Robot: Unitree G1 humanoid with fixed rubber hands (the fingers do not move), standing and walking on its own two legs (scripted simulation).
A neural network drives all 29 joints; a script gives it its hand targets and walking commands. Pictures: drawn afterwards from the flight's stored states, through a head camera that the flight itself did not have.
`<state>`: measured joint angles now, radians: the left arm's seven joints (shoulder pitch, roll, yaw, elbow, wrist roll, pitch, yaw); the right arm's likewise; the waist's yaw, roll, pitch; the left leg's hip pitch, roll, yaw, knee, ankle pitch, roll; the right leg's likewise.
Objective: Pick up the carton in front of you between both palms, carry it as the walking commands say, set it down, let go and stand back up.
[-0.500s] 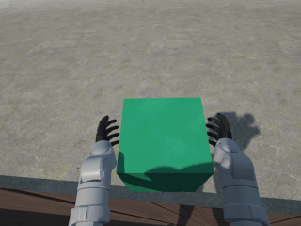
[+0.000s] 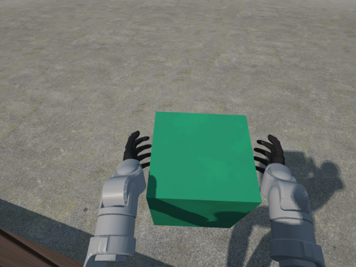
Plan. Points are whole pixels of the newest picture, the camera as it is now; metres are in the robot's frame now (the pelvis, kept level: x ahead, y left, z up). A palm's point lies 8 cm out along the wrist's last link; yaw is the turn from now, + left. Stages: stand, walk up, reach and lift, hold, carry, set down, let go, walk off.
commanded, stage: carry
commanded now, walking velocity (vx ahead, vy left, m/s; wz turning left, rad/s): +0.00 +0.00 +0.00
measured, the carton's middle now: (196, 174) +0.34 +0.04 +0.02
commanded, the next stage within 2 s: none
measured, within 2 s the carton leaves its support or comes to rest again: neither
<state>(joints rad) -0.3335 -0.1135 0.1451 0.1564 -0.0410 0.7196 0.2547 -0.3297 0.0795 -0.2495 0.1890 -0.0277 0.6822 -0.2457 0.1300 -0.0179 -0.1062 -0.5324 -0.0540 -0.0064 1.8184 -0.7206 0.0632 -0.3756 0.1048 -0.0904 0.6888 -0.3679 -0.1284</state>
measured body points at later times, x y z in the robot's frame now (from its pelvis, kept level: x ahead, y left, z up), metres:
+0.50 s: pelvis +0.34 +0.03 -0.16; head +0.36 +0.04 +0.29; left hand +0.68 +0.18 -0.11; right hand +0.67 -0.14 -0.11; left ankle +0.44 +0.07 -0.89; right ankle +0.17 -0.08 -0.67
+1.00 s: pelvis +0.43 +0.00 -0.16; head +0.41 +0.00 +0.29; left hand +0.76 +0.15 -0.07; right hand +0.76 -0.17 -0.07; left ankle +0.44 +0.07 -0.89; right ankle +0.45 -0.11 -0.89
